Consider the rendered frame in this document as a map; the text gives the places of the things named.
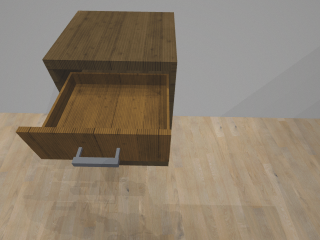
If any cabinet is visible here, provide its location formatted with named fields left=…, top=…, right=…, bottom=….
left=42, top=10, right=177, bottom=166

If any drawer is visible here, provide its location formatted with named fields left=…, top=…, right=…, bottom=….
left=16, top=72, right=172, bottom=162

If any handle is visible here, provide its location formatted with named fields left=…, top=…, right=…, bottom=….
left=72, top=147, right=121, bottom=168

